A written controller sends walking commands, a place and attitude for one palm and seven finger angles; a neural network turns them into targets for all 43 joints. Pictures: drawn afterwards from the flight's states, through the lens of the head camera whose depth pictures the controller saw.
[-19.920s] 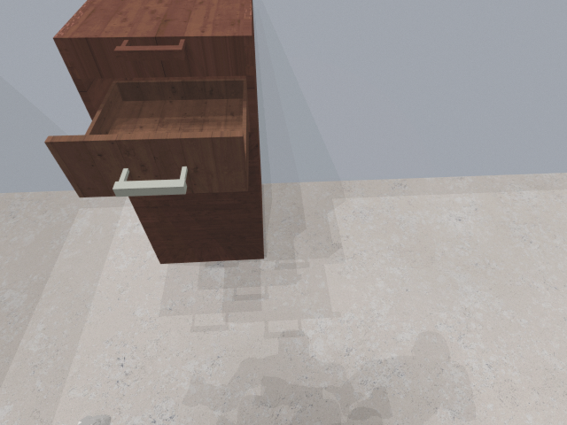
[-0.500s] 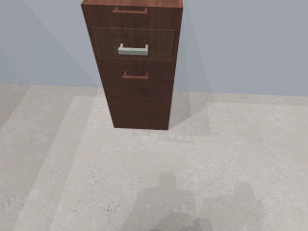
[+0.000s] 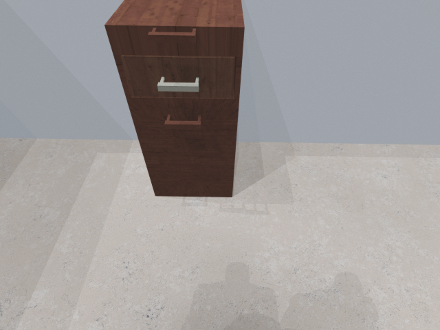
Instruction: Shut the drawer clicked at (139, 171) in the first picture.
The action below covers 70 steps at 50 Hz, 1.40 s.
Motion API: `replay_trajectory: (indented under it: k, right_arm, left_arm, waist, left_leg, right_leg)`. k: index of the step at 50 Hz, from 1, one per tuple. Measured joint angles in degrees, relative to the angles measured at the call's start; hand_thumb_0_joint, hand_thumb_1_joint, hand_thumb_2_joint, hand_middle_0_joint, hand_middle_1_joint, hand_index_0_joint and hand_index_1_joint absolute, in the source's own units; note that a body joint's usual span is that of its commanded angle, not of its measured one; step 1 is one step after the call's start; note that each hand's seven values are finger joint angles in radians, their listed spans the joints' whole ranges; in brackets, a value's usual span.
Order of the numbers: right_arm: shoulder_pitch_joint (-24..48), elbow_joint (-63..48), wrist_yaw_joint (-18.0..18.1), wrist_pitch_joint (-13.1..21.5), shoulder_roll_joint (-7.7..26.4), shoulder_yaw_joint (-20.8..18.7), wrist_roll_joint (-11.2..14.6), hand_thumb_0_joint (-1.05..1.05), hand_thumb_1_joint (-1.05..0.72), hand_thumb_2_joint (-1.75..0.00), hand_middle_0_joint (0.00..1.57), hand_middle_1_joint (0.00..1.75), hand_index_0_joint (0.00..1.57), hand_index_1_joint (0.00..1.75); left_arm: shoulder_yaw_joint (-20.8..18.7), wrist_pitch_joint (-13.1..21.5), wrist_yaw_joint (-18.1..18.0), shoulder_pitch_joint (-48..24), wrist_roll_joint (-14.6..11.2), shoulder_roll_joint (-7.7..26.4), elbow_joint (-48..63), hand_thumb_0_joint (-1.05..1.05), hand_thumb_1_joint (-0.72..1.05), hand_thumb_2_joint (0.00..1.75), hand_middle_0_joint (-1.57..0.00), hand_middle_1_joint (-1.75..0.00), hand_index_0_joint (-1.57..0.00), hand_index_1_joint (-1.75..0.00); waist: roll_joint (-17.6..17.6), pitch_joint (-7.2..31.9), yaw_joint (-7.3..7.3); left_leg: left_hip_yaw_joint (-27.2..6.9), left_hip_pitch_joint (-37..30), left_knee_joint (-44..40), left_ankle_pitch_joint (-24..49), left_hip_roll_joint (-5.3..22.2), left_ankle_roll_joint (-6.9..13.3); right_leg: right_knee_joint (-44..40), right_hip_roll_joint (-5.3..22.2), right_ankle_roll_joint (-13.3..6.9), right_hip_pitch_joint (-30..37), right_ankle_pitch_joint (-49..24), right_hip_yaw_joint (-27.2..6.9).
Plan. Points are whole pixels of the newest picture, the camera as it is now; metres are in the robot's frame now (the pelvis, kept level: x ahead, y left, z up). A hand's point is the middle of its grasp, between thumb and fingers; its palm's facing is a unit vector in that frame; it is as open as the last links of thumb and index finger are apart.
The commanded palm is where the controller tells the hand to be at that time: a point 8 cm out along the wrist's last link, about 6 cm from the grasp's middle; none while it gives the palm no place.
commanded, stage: let the arm hang, fingers relaxed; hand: left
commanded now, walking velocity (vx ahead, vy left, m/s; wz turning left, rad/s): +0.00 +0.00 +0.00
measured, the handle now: (179, 83) +0.89 +0.18 -0.03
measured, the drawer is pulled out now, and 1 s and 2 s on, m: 0.00 0.00 0.00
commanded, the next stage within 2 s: look to check the result in 0.02 s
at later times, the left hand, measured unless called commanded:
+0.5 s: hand out of the picture -0.01 +0.15 -0.17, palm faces +0.04 -0.98 -0.18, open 7.4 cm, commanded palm none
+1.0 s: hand out of the picture +0.02 +0.16 -0.17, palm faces +0.03 -0.98 -0.20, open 7.4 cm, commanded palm none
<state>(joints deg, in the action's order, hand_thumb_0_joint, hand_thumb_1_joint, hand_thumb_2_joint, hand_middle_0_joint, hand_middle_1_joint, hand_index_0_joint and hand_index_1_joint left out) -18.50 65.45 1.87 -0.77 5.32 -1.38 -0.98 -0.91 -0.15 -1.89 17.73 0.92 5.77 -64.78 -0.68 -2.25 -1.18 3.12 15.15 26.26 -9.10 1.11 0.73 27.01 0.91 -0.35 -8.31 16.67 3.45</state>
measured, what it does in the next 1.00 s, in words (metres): stands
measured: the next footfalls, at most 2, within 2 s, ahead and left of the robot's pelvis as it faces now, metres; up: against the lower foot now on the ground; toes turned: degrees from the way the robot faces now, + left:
none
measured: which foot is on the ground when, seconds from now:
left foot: down 0.00-1.00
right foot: down 0.00-1.00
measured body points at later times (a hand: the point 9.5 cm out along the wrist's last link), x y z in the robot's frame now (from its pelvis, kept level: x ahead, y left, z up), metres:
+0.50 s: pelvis +0.01 -0.01 +0.00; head +0.03 -0.02 +0.45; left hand -0.01 +0.20 -0.16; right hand +0.00 -0.22 -0.17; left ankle +0.06 +0.11 -0.74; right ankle -0.02 -0.11 -0.74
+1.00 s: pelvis +0.02 -0.02 +0.00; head +0.04 -0.02 +0.45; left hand +0.02 +0.21 -0.16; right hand +0.02 -0.24 -0.16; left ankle +0.06 +0.11 -0.74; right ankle -0.02 -0.11 -0.74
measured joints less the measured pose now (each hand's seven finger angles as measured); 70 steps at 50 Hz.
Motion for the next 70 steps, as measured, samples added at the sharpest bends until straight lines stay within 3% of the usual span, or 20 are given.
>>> replay_trajectory:
  k: [36, 70]
  right_arm:
    - [3.5, 0.4, 0.3, 0.3, 2.0, 0.1, 0.2, 0.00, -0.91, -0.90, 0.20, 0.29, 0.20, 0.30]
    - [5.0, 0.7, 0.2, 0.4, 3.7, 0.4, 0.3, 0.00, -0.91, -0.90, 0.20, 0.29, 0.20, 0.30]
  left_arm:
    - [-0.1, 0.4, 0.1, -1.3, -0.2, 1.4, -0.6, 0.00, 0.91, 0.90, -0.20, -0.30, -0.20, -0.30]
    - [-0.1, 0.6, 0.4, -2.6, -0.2, 3.5, -0.8, 0.00, 0.91, 0.90, -0.20, -0.30, -0.20, -0.30]
  waist:
    - [0.1, -1.5, 0.60]
    - [0.1, -1.3, 0.68]
  left_leg:
    - [-0.7, -2.0, -1.0, -0.9, 1.1, -1.4]
    - [-0.3, -3.9, -2.8, -0.9, 1.2, -1.6]
  right_leg:
    - [-2.6, -1.3, -1.2, 2.8, 0.3, 0.5]
    - [-5.1, -1.4, -1.1, 4.8, -0.3, 0.2]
